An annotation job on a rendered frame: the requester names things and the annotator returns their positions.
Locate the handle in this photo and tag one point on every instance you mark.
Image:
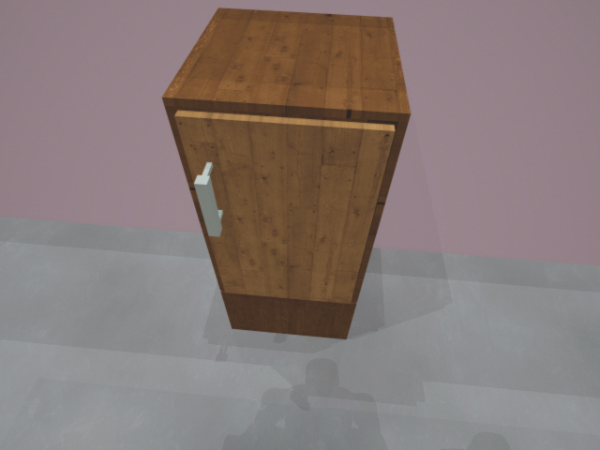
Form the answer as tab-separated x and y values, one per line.
211	215

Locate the cupboard door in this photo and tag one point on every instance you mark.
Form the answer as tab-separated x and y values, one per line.
298	198

